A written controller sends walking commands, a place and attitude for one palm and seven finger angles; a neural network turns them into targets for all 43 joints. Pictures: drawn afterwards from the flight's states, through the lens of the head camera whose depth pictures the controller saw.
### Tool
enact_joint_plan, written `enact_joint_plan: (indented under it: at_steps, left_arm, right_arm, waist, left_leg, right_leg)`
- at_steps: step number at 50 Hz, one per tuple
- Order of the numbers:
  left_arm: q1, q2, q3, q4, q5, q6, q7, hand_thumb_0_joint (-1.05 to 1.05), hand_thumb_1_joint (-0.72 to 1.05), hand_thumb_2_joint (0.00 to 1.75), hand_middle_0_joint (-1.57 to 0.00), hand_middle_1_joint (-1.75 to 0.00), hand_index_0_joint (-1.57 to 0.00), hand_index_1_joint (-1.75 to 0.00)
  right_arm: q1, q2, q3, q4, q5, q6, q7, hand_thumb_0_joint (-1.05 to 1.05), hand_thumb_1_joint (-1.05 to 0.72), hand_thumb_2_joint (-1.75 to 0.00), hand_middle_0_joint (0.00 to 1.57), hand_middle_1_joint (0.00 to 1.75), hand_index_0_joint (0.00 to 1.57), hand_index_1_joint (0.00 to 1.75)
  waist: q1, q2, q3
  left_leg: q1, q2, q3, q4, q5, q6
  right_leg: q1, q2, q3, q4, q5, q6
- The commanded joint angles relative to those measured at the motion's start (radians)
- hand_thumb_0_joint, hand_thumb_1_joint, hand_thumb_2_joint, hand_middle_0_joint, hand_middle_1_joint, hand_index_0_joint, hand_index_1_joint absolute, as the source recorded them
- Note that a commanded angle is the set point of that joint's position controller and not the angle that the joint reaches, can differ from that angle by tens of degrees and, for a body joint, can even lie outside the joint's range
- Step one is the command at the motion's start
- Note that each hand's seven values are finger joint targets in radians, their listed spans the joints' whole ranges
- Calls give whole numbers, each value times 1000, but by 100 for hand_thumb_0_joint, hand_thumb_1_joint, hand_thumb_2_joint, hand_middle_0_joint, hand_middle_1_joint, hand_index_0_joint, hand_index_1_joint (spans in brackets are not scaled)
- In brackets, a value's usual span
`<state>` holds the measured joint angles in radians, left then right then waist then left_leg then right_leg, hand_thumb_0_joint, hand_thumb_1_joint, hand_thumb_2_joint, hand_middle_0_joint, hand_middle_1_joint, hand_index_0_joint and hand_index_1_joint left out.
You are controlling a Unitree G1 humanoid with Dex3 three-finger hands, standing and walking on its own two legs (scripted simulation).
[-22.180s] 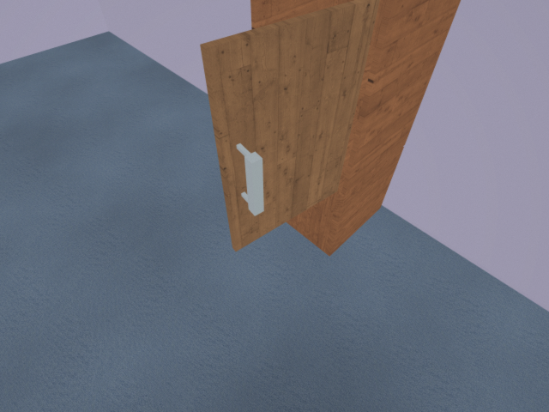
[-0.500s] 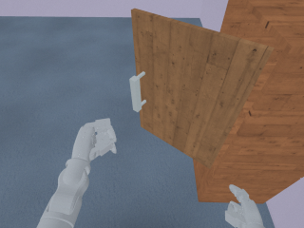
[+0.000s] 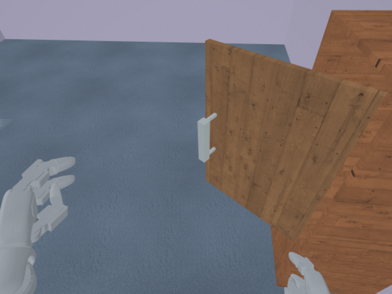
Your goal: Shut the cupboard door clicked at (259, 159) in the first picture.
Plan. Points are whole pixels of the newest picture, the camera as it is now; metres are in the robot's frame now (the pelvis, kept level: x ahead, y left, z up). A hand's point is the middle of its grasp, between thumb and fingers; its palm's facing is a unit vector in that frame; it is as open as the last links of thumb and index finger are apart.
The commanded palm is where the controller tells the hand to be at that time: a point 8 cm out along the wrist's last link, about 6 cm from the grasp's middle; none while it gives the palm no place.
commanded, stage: draw the hand back to the body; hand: left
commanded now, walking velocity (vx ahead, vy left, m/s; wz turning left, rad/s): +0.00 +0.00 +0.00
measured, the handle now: (208, 137) +0.60 +0.04 -0.05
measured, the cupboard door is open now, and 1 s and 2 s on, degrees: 55 55 55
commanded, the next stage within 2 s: step back with the hand held close in 0.44 s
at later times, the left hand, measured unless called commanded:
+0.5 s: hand (41, 214) +0.18 +0.26 +0.17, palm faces +0.44 -0.81 -0.39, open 7.4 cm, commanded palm +0.13 +0.30 +0.17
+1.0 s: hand (43, 219) +0.17 +0.25 +0.17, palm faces +0.37 -0.78 -0.51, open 7.4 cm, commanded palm +0.11 +0.29 +0.17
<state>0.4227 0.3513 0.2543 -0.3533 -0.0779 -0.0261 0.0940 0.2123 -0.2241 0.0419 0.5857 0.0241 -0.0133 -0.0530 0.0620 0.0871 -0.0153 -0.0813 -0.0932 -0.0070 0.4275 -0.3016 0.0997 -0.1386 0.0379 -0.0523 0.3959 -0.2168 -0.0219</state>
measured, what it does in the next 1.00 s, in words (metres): stands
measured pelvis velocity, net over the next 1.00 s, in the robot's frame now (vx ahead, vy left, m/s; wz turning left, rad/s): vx -0.04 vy -0.01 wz -0.03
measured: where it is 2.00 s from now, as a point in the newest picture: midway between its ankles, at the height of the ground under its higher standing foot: outside the picture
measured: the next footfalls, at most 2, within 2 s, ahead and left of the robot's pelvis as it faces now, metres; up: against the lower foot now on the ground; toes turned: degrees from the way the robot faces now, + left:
none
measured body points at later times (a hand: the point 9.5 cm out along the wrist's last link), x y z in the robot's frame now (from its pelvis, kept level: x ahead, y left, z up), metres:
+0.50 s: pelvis -0.01 +0.00 +0.00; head -0.04 -0.02 +0.45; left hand +0.15 +0.30 +0.19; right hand +0.17 -0.22 -0.08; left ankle -0.05 +0.04 -0.74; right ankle +0.00 -0.11 -0.74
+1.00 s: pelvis -0.04 -0.01 -0.01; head -0.03 -0.01 +0.44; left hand +0.15 +0.29 +0.19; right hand +0.13 -0.27 -0.09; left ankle -0.05 +0.04 -0.74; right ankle +0.00 -0.11 -0.74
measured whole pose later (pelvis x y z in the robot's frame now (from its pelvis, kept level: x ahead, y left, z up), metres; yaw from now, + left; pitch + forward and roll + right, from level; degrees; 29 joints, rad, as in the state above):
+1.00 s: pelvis -0.04 -0.01 -0.01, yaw -2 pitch +1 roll +0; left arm 0.55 0.46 0.44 -0.49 -0.08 -0.17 0.12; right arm 0.19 -0.25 -0.03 0.53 0.02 0.04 -0.08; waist 0.00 0.02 -0.01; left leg -0.29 -0.11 0.05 0.58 -0.31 0.10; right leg -0.38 0.02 -0.02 0.60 -0.24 -0.03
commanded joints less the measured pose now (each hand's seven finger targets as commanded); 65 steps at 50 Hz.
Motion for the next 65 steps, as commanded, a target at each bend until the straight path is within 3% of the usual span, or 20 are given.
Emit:
enact_joint_plan:
  at_steps: [1, 3, 6, 8, 11, 15, 18, 26, 28, 29, 30, 33, 36, 41, 46, 52, 56, 60, 64, 65]
  left_arm:
    - [-59, 226, 209, -283, -1, -86, 24, 0, 90, 90, -25, -36, -25, -36]
    - [-23, 245, 254, -301, -6, -95, 29, 0, 90, 90, -20, -30, -20, -30]
    - [-19, 137, 155, -217, 1, -88, 18, 0, 90, 90, -20, -30, -20, -30]
    - [-63, 135, 141, -198, 6, -92, 21, 0, 90, 90, -20, -30, -20, -30]
    - [-86, 170, 168, -213, 10, -103, 27, 0, 90, 90, -20, -30, -20, -30]
    - [-113, 201, 193, -284, 14, -124, 34, 0, 90, 90, -20, -30, -20, -30]
    - [-109, 212, 207, -298, 16, -129, 38, 0, 90, 90, -20, -30, -20, -30]
    - [-27, 173, 203, -184, 2, -114, 21, 0, 90, 90, -20, -30, -20, -30]
    - [-38, 173, 201, -194, -1, -118, 17, 0, 90, 90, -20, -30, -20, -30]
    - [-168, 296, 340, -270, 6, -168, 32, 0, 90, 90, -20, -30, -20, -30]
    - [-54, 221, 287, -179, -2, -176, 27, 0, 90, 90, -20, -30, -20, -30]
    - [-7, 188, 241, -196, 4, -195, 27, 0, 90, 90, -20, -30, -20, -30]
    - [21, 210, 252, -271, 5, -211, 37, 0, 90, 90, -20, -30, -20, -30]
    - [83, 288, 326, -359, 3, -215, 50, 0, 90, 90, -20, -30, -20, -30]
    - [108, 289, 347, -339, -2, -205, 46, 0, 90, 90, -20, -30, -20, -30]
    - [118, 255, 319, -264, 6, -199, 49, 0, 90, 90, -20, -30, -20, -30]
    - [66, 269, 321, -279, 29, -215, 58, 0, 90, 90, -20, -30, -20, -30]
    - [26, 259, 306, -321, 52, -236, 69, 0, 90, 90, -20, -30, -20, -30]
    - [-35, 266, 322, -386, 68, -258, 73, 0, 90, 90, -20, -30, -20, -30]
    - [-43, 266, 328, -382, 70, -260, 72, 0, 90, 90, -20, -30, -20, -30]
  right_arm:
    - [-140, -109, -50, -158, -1, -84, -1, 0, -90, -90, 20, 30, 20, 30]
    - [-136, -106, -55, -155, 1, -94, 0, 0, -90, -90, 20, 30, 20, 30]
    - [-128, -122, -63, -135, 1, -102, 5, 0, -90, -90, 20, 30, 20, 30]
    - [-125, -131, -67, -129, 1, -102, 6, 0, -90, -90, 20, 30, 20, 30]
    - [-127, -136, -71, -129, -2, -110, -3, 0, -90, -90, 20, 30, 20, 30]
    - [-144, -122, -63, -137, -2, -125, -9, 0, -90, -90, 20, 30, 20, 30]
    - [-150, -115, -53, -132, -4, -138, -12, 0, -90, -90, 20, 30, 20, 30]
    - [-134, -119, -61, -121, -3, -130, -3, 0, -90, -90, 20, 30, 20, 30]
    - [-136, -119, -65, -127, -1, -125, -1, 0, -90, -90, 20, 30, 20, 30]
    - [-127, -157, -84, -167, -3, -106, -8, 0, -90, -90, 20, 30, 20, 30]
    - [-105, -142, -84, -147, -5, -93, -13, 0, -90, -90, 20, 30, 20, 30]
    - [-114, -138, -89, -145, -9, -69, -6, 0, -90, -90, 20, 30, 20, 30]
    - [-113, -144, -99, -157, -5, -54, -8, 0, -90, -90, 20, 30, 20, 30]
    - [-121, -153, -103, -191, -2, -25, -27, 0, -90, -90, 20, 30, 20, 30]
    - [-106, -153, -115, -210, -6, 2, -34, 0, -90, -90, 20, 30, 20, 30]
    - [-109, -155, -109, -220, -2, 18, -36, 0, -90, -90, 20, 30, 20, 30]
    - [-117, -166, -105, -225, -5, 12, -36, 0, -90, -90, 20, 30, 20, 30]
    - [-106, -166, -96, -230, -11, -9, -40, 0, -90, -90, 20, 30, 20, 30]
    - [-94, -168, -97, -222, -23, -37, -46, 0, -90, -90, 20, 30, 20, 30]
    - [-88, -166, -98, -217, -30, -44, -47, 0, -90, -90, 20, 30, 20, 30]
  waist:
    - [3, 25, -100]
    - [7, 28, -100]
    - [-17, -18, -4]
    - [-25, -36, 26]
    - [-15, -45, -19]
    - [-1, 15, -67]
    - [5, 80, -39]
    - [0, -32, 25]
    - [-2, -37, -3]
    - [-41, -31, 12]
    - [-46, -77, -15]
    - [-57, -86, -67]
    - [-59, -66, -137]
    - [-48, 11, -200]
    - [-53, -40, -202]
    - [-64, -98, -132]
    - [-67, -96, -49]
    - [-71, -35, -31]
    - [-64, 81, -52]
    - [-62, 71, -50]
  left_leg:
    - [-69, 145, -99, -71, 469, -149]
    - [-73, 148, -100, -73, 473, -156]
    - [-88, 154, -106, -88, 409, -152]
    - [-98, 157, -117, -100, 322, -148]
    - [-98, 149, -119, -110, 258, -137]
    - [-113, 146, -137, -129, 171, -137]
    - [-140, 146, -145, -141, 157, -145]
    - [-152, 137, -93, -115, 257, -140]
    - [-136, 134, -83, -107, 246, -133]
    - [-279, 154, -115, -85, 109, -94]
    - [-257, 136, -109, -38, 63, -78]
    - [-215, 127, -100, 54, 85, -76]
    - [-218, 137, -106, 82, 160, -80]
    - [-248, 195, -145, 32, 477, -103]
    - [-275, 224, -144, 57, 593, -102]
    - [-464, 210, -160, 31, 118, -37]
    - [-594, 189, -180, 7, -273, 1]
    - [-685, 221, -224, -69, -393, 33]
    - [-795, 297, -294, -186, -438, 51]
    - [-810, 309, -301, -195, -414, 53]
  right_leg:
    - [118, -41, 28, 1, 201, -14]
    - [119, -42, 25, 7, 204, -13]
    - [44, -45, 23, -9, 148, -8]
    - [17, -46, 25, -8, 100, -5]
    - [44, -44, 27, -4, 87, -6]
    - [91, -41, 35, 15, 75, -9]
    - [104, -39, 36, 17, 78, -14]
    - [81, -39, 33, -16, 106, -18]
    - [79, -42, 40, -14, 103, -15]
    - [99, -95, 158, 0, 160, -26]
    - [54, -147, 191, -18, 135, -41]
    - [-15, -217, 255, -29, 130, -74]
    - [2, -232, 243, 33, 206, -83]
    - [42, -145, 150, 213, 375, -30]
    - [36, -120, 154, 257, 360, -17]
    - [49, -150, 229, 221, 249, -16]
    - [-7, -164, 282, 138, -54, -21]
    - [29, -106, 229, 200, -111, 1]
    - [163, -27, 138, 379, 43, 28]
    - [186, -17, 127, 402, 72, 33]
